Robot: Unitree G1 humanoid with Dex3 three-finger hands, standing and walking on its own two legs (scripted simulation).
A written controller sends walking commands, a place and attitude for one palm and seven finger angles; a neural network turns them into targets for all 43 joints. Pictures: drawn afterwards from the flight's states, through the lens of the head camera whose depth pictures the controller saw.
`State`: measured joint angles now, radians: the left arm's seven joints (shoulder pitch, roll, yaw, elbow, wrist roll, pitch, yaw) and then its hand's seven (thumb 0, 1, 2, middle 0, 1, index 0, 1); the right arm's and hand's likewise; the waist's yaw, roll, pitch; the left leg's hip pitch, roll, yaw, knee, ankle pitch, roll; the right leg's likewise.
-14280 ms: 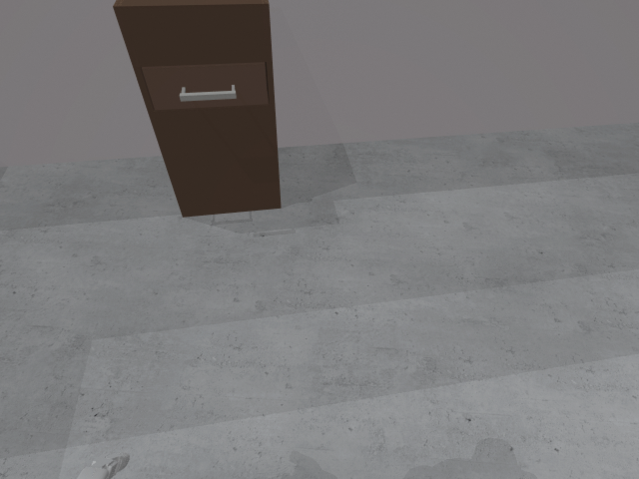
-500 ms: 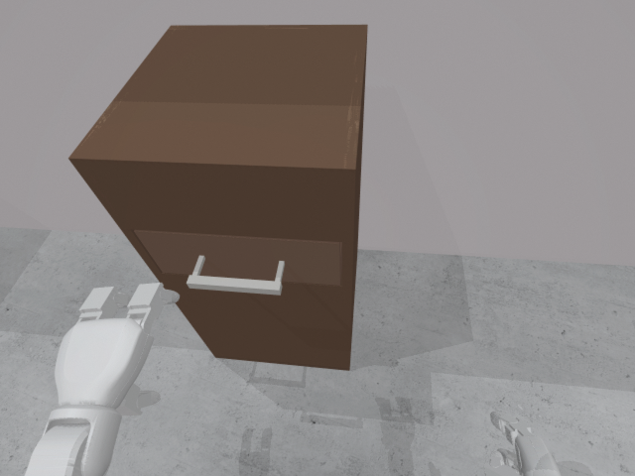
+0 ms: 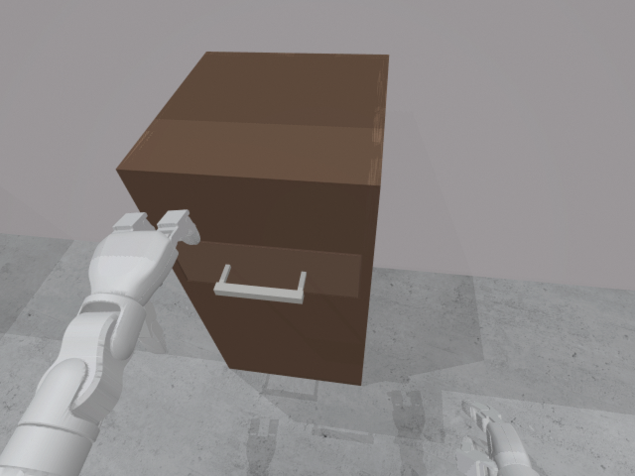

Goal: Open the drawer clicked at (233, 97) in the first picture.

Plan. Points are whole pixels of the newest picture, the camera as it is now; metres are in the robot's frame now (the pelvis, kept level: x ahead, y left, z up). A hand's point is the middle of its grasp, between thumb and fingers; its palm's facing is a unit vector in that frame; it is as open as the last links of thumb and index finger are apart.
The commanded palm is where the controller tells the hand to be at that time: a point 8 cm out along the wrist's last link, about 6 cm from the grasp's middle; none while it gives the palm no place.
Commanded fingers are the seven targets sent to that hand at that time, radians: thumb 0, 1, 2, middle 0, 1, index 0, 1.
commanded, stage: raise the hand with hooked fingers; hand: left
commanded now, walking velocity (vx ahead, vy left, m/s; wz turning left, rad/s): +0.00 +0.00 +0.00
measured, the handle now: (261, 283) +0.48 +0.19 -0.17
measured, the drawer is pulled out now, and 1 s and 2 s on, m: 0.00 0.00 0.00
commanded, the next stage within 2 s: move the hooked fingers above the handle in 0.36 s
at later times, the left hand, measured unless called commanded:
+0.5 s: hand (163, 297) +0.29 +0.23 +0.08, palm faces +0.03 -0.09 -1.00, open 13.8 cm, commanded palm +0.28 +0.23 +0.13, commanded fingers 0.00 -0.50 0.30 -0.30 -1.20 -0.30 -1.20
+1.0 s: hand (206, 294) +0.35 +0.22 +0.00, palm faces -0.08 -0.08 -0.99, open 13.8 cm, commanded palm +0.33 +0.21 +0.06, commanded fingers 0.00 -0.50 0.30 -0.30 -1.20 -0.30 -1.20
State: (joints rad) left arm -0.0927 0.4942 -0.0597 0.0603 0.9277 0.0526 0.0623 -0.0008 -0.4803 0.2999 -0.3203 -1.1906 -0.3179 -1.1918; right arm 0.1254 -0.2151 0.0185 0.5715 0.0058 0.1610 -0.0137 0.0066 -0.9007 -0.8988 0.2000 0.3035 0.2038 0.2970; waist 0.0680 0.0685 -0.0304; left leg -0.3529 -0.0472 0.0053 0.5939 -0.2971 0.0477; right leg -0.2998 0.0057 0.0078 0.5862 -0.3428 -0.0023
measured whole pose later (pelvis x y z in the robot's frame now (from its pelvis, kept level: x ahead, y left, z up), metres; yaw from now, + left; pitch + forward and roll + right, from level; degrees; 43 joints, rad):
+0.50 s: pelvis -0.01 -0.01 +0.00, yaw +0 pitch +3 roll +0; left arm -0.07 0.49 -0.04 0.11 0.91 -0.01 0.11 0.00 -0.49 0.30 -0.32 -1.20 -0.32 -1.20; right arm 0.16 -0.24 -0.02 0.60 0.02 0.14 -0.01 0.01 -0.90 -0.90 0.20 0.30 0.20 0.30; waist 0.06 0.07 -0.02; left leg -0.36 -0.04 0.01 0.56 -0.26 0.04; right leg -0.32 0.01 0.01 0.57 -0.31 -0.01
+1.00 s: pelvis +0.01 -0.02 -0.01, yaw -1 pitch +11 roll +0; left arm -0.22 0.44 -0.05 0.42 1.00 -0.07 0.21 0.00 -0.49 0.30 -0.32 -1.20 -0.32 -1.20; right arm 0.21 -0.24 -0.05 0.63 0.01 0.13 -0.03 0.01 -0.90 -0.90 0.20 0.30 0.20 0.30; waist 0.03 0.04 -0.08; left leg -0.55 -0.02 0.01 0.70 -0.34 0.02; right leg -0.51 0.04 0.01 0.70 -0.39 -0.03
